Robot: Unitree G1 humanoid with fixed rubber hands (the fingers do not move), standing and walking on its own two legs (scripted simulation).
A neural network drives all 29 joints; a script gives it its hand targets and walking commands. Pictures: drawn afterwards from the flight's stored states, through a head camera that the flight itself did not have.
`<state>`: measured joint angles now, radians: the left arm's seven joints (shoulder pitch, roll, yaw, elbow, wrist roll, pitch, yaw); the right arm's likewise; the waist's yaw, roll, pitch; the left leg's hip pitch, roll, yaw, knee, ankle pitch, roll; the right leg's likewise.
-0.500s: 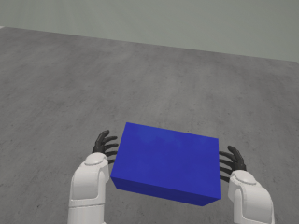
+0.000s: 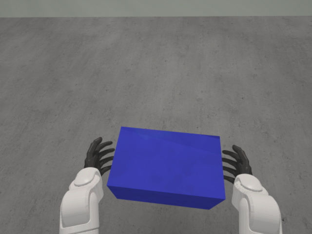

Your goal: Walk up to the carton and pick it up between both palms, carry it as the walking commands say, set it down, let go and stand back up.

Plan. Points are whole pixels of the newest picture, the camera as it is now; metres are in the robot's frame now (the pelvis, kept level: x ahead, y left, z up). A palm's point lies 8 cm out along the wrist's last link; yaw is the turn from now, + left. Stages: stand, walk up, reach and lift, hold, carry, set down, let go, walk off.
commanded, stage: carry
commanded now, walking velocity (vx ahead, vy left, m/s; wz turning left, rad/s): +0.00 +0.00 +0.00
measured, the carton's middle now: (166, 168) +0.30 -0.02 -0.05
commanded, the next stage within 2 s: none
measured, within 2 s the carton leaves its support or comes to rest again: neither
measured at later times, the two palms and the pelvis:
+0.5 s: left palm (97, 90) +0.54 +0.18 +0.05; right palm (206, 88) +0.52 -0.16 +0.04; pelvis +0.26 +0.03 -0.01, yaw +1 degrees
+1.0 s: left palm (64, 71) +0.66 +0.33 +0.04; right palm (156, 52) +0.69 -0.01 +0.06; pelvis +0.41 +0.13 +0.01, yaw +1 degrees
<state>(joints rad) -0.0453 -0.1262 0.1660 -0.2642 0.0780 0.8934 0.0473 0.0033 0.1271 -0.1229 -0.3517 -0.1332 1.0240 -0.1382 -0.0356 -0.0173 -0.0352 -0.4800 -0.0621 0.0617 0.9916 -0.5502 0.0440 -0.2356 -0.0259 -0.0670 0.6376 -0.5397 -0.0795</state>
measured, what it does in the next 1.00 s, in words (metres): walks ahead: left foot, then right foot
